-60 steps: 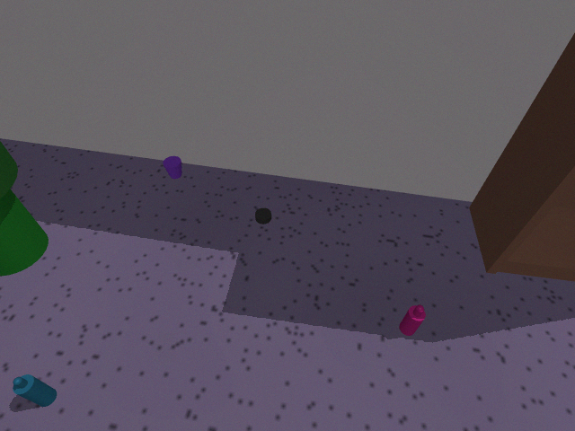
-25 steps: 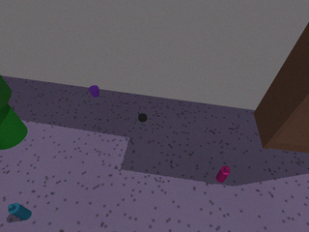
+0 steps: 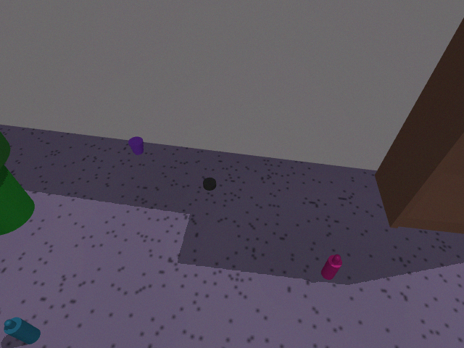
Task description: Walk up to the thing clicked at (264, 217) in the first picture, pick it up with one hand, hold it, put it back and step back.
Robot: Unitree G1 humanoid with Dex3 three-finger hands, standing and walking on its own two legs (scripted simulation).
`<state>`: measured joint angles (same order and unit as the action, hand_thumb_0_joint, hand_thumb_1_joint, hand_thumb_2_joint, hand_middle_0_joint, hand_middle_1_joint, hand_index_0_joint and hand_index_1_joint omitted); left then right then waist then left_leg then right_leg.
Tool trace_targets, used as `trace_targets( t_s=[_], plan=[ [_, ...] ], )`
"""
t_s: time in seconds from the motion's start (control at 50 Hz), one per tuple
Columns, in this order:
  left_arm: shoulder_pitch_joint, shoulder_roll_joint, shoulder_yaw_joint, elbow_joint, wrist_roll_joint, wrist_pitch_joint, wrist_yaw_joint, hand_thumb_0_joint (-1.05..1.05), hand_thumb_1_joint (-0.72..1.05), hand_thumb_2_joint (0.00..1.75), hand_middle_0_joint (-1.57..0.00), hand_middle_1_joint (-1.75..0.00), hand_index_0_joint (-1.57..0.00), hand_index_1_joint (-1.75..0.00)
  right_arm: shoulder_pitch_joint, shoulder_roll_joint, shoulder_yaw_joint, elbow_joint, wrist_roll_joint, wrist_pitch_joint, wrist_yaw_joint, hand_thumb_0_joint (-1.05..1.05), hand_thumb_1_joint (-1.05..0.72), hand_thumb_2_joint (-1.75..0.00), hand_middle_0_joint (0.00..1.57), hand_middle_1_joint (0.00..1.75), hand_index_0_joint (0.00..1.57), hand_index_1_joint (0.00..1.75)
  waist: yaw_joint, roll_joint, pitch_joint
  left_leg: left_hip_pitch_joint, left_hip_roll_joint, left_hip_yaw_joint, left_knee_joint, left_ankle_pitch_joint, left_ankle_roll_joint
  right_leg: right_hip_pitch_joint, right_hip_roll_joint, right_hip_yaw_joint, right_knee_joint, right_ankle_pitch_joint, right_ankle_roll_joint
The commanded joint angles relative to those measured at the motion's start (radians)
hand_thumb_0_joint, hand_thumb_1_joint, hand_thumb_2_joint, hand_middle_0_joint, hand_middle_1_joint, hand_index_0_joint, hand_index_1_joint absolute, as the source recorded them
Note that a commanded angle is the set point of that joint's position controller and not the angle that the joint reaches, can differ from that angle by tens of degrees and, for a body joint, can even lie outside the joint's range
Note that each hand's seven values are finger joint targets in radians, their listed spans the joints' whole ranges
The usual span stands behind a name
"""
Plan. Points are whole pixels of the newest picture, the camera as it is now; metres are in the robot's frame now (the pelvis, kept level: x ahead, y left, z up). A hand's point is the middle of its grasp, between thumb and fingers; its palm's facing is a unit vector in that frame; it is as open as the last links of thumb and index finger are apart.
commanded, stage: walk up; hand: left
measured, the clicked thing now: (209, 184) +1.13 +0.11 -0.76
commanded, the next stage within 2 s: none
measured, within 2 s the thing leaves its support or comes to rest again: neither
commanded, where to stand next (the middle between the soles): +0.79 -0.09 m, yaw -7 degrees
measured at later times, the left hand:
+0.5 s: hand (126, 341) +0.18 +0.20 -0.14, palm faces -0.07 -0.92 -0.37, open 7.4 cm
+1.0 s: hand (151, 212) +0.48 +0.21 -0.14, palm faces -0.20 -0.91 -0.38, open 7.4 cm
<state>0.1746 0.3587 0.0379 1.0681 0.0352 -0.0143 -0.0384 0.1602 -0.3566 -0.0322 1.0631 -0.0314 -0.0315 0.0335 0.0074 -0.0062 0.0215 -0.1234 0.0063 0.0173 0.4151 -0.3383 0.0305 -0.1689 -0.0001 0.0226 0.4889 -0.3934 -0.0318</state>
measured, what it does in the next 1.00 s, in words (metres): walks ahead: right foot, then left foot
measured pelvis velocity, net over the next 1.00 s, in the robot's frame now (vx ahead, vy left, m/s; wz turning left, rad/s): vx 0.37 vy -0.05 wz -0.13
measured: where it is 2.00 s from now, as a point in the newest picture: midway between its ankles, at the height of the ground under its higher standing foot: (246, 250)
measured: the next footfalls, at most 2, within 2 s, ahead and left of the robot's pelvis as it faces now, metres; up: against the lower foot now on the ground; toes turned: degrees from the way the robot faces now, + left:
right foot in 0.20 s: +0.15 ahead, -0.18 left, +0.00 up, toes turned -7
left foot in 0.64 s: +0.38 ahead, +0.07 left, +0.00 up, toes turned +0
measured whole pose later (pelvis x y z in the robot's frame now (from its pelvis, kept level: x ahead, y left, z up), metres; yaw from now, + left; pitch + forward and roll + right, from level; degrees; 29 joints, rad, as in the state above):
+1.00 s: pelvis +0.37 -0.05 -0.01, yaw -7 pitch -2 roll +1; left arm 0.27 0.43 0.06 0.87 0.01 -0.06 -0.07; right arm 0.35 -0.42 -0.06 0.82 -0.01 -0.07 0.06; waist -0.03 -0.01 0.08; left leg -0.09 0.04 0.11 0.47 -0.33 0.01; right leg -0.47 -0.09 -0.02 0.69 -0.20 -0.02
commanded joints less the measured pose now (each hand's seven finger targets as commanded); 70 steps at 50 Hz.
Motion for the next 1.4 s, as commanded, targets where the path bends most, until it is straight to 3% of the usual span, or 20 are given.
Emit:
trace_targets(
  t_s=[0.0, 0.12, 0.18, 0.2, 0.22, 0.24, 0.34, 0.52, 0.6, 0.62, 0.64, 0.66, 0.76, 0.9, 1.02, 1.04, 1.06, 1.08, 1.2, 1.38],
  plan=[
    [-0.165, 0.228, 0.062, -0.174, 0.007, -0.03, -0.011, 0.0, 0.9, 0.9, -0.2, -0.3, -0.2, -0.3, 0.103, -0.364, -0.124, -0.084, -0.009, -0.05, -0.017, 0.0, -0.9, -0.9, 0.2, 0.3, 0.2, 0.3, -0.103, 0.117, 0.151, 0.174, 0.431, -0.487, -0.294, -0.315, 0.256, -0.566, -0.074, 0.075, 0.351, -0.089, 0.0],
    [0.014, 0.239, 0.08, -0.164, -0.004, -0.038, -0.053, 0.0, 0.9, 0.9, -0.2, -0.3, -0.2, -0.3, -0.062, -0.319, -0.113, -0.193, -0.019, -0.048, 0.004, 0.0, -0.9, -0.9, 0.2, 0.3, 0.2, 0.3, 0.015, 0.194, 0.057, -0.071, 0.246, -0.109, -0.198, -0.165, 0.14, -0.147, -0.077, -0.022, 0.151, 0.041, 0.02],
    [0.255, 0.292, 0.114, -0.09, 0.003, -0.052, -0.03, 0.0, 0.9, 0.9, -0.2, -0.3, -0.2, -0.3, -0.058, -0.25, -0.09, -0.211, -0.018, -0.029, 0.006, 0.0, -0.9, -0.9, 0.2, 0.3, 0.2, 0.3, 0.123, -0.084, -0.029, -0.363, 0.112, 0.05, 0.245, -0.157, 0.08, 0.327, 0.009, -0.074, 0.034, 0.155, 0.02],
    [0.357, 0.377, 0.143, -0.09, 0.008, -0.058, -0.009, 0.0, 0.9, 0.9, -0.2, -0.3, -0.2, -0.3, -0.016, -0.171, -0.06, -0.23, -0.01, -0.028, 0.008, 0.0, -0.9, -0.9, 0.2, 0.3, 0.2, 0.3, 0.169, -0.365, -0.043, -0.53, 0.003, 0.11, 0.568, -0.289, 0.045, 0.389, -0.132, 0.202, -0.156, -0.181, -0.024],
    [0.305, 0.434, 0.139, -0.14, 0.007, -0.066, -0.005, 0.0, 0.9, 0.9, -0.2, -0.3, -0.2, -0.3, -0.006, -0.197, -0.061, -0.245, 0.009, -0.019, 0.009, 0.0, -0.9, -0.9, 0.2, 0.3, 0.2, 0.3, 0.129, -0.329, -0.025, -0.564, -0.052, -0.019, 0.722, -0.261, 0.008, 0.221, -0.375, 0.703, -0.399, -0.478, -0.14],
    [0.186, 0.443, 0.128, -0.187, -0.007, -0.066, -0.007, 0.0, 0.9, 0.9, -0.2, -0.3, -0.2, -0.3, -0.033, -0.285, -0.087, -0.231, 0.003, -0.013, 0.005, 0.0, -0.9, -0.9, 0.2, 0.3, 0.2, 0.3, 0.08, -0.163, 0.081, -0.521, 0.042, -0.117, 0.755, -0.191, 0.001, 0.059, -0.421, 0.75, -0.413, -0.569, -0.217],
    [0.102, 0.321, 0.094, -0.216, -0.03, -0.082, 0.002, 0.0, 0.9, 0.9, -0.2, -0.3, -0.2, -0.3, 0.134, -0.275, -0.087, -0.158, 0.014, -0.013, 0.029, 0.0, -0.9, -0.9, 0.2, 0.3, 0.2, 0.3, -0.001, -0.107, 0.11, -0.406, 0.109, -0.091, 0.615, 0.04, -0.007, -0.057, -0.248, 0.298, -0.346, -0.162, -0.159],
    [0.185, 0.334, 0.096, -0.259, -0.027, -0.091, -0.002, 0.0, 0.9, 0.9, -0.2, -0.3, -0.2, -0.3, -0.034, -0.237, -0.094, -0.275, -0.003, -0.031, 0.053, 0.0, -0.9, -0.9, 0.2, 0.3, 0.2, 0.3, 0.06, -0.077, 0.104, -0.349, 0.091, 0.02, 0.214, 0.134, -0.028, 0.004, -0.21, 0.14, -0.252, 0.06, -0.166],
    [0.152, 0.323, 0.079, -0.284, -0.026, -0.086, 0.006, 0.0, 0.9, 0.9, -0.2, -0.3, -0.2, -0.3, 0.106, -0.248, -0.11, -0.252, 0.0, -0.052, 0.04, 0.0, -0.9, -0.9, 0.2, 0.3, 0.2, 0.3, -0.044, -0.024, 0.007, -0.026, 0.02, 0.076, 0.096, 0.159, 0.008, -0.066, -0.177, 0.045, 0.026, 0.432, -0.122],
    [0.184, 0.271, 0.059, -0.292, -0.03, -0.082, 0.009, 0.0, 0.9, 0.9, -0.2, -0.3, -0.2, -0.3, 0.254, -0.299, -0.132, -0.216, -0.011, -0.059, 0.028, 0.0, -0.9, -0.9, 0.2, 0.3, 0.2, 0.3, -0.104, 0.115, -0.089, 0.177, 0.051, 0.002, 0.041, 0.081, 0.054, -0.151, -0.096, -0.023, 0.31, 0.47, -0.083],
    [0.227, 0.183, 0.038, -0.31, -0.051, -0.08, 0.012, 0.0, 0.9, 0.9, -0.2, -0.3, -0.2, -0.3, 0.343, -0.39, -0.161, -0.228, -0.027, -0.066, 0.016, 0.0, -0.9, -0.9, 0.2, 0.3, 0.2, 0.3, -0.126, 0.342, -0.161, 0.351, 0.333, -0.455, -0.058, -0.053, 0.151, -0.405, 0.045, -0.061, 0.613, 0.141, -0.015],
    [0.213, 0.274, 0.059, -0.29, -0.047, -0.077, 0.027, 0.0, 0.9, 0.9, -0.2, -0.3, -0.2, -0.3, 0.318, -0.419, -0.166, -0.247, 0.012, -0.064, 0.015, 0.0, -0.9, -0.9, 0.2, 0.3, 0.2, 0.3, -0.122, 0.235, -0.154, 0.293, 0.437, -0.666, -0.16, -0.13, 0.247, -0.47, 0.065, 0.059, 0.709, -0.154, -0.029],
    [0.258, 0.273, 0.058, -0.228, -0.046, -0.066, 0.002, 0.0, 0.9, 0.9, -0.2, -0.3, -0.2, -0.3, 0.125, -0.299, -0.105, -0.3, 0.032, -0.065, 0.005, 0.0, -0.9, -0.9, 0.2, 0.3, 0.2, 0.3, -0.01, 0.169, 0.043, -0.045, 0.276, -0.178, -0.167, 0.106, 0.165, -0.37, -0.064, 0.057, 0.588, 0.064, -0.003],
    [0.078, 0.234, 0.063, -0.28, -0.022, -0.065, -0.032, 0.0, 0.9, 0.9, -0.2, -0.3, -0.2, -0.3, 0.175, -0.32, -0.108, -0.322, 0.024, -0.073, 0.012, 0.0, -0.9, -0.9, 0.2, 0.3, 0.2, 0.3, -0.045, 0.155, 0.073, -0.069, 0.265, -0.076, -0.171, 0.154, 0.198, -0.309, -0.097, -0.044, 0.227, 0.187, 0.024],
    [0.203, 0.265, 0.094, -0.23, -0.02, -0.08, -0.02, 0.0, 0.9, 0.9, -0.2, -0.3, -0.2, -0.3, 0.134, -0.278, -0.085, -0.351, 0.029, -0.053, 0.01, 0.0, -0.9, -0.9, 0.2, 0.3, 0.2, 0.3, 0.059, 0.009, -0.026, -0.207, 0.187, 0.01, 0.163, 0.208, 0.108, 0.106, -0.006, -0.1, 0.046, 0.216, -0.016],
    [0.295, 0.316, 0.115, -0.216, -0.015, -0.09, -0.006, 0.0, 0.9, 0.9, -0.2, -0.3, -0.2, -0.3, 0.179, -0.226, -0.063, -0.353, 0.03, -0.053, 0.009, 0.0, -0.9, -0.9, 0.2, 0.3, 0.2, 0.3, 0.104, -0.161, -0.085, -0.288, 0.112, 0.07, 0.441, 0.171, 0.075, 0.234, -0.088, 0.039, -0.046, 0.077, -0.047],
    [0.335, 0.406, 0.133, -0.239, -0.016, -0.1, 0.009, 0.0, 0.9, 0.9, -0.2, -0.3, -0.2, -0.3, 0.221, -0.162, -0.039, -0.371, 0.029, -0.05, 0.01, 0.0, -0.9, -0.9, 0.2, 0.3, 0.2, 0.3, 0.096, -0.329, -0.11, -0.487, -0.01, 0.063, 0.686, -0.192, 0.025, 0.327, -0.357, 0.484, -0.166, -0.015, -0.129],
    [0.297, 0.426, 0.125, -0.247, -0.035, -0.097, 0.01, 0.0, 0.9, 0.9, -0.2, -0.3, -0.2, -0.3, 0.2, -0.272, -0.069, -0.341, 0.027, -0.035, -0.004, 0.0, -0.9, -0.9, 0.2, 0.3, 0.2, 0.3, 0.092, -0.199, -0.081, -0.532, 0.007, -0.03, 0.78, -0.216, 0.015, 0.247, -0.442, 0.672, -0.229, -0.067, -0.225],
    [0.167, 0.31, 0.09, -0.292, -0.039, -0.099, 0.019, 0.0, 0.9, 0.9, -0.2, -0.3, -0.2, -0.3, 0.24, -0.253, -0.07, -0.263, 0.031, -0.027, 0.013, 0.0, -0.9, -0.9, 0.2, 0.3, 0.2, 0.3, 0.008, -0.143, 0.013, -0.406, 0.075, -0.05, 0.594, -0.037, -0.013, 0.011, -0.257, 0.161, -0.161, 0.362, -0.2],
    [0.13, 0.343, 0.087, -0.33, -0.027, -0.09, 0.006, 0.0, 0.9, 0.9, -0.2, -0.3, -0.2, -0.3, 0.137, -0.234, -0.093, -0.289, 0.013, -0.045, 0.041, 0.0, -0.9, -0.9, 0.2, 0.3, 0.2, 0.3, -0.011, -0.105, 0.026, -0.145, 0.048, 0.061, 0.184, 0.126, -0.014, -0.18, -0.246, 0.081, -0.121, 0.021, -0.168]
  ],
)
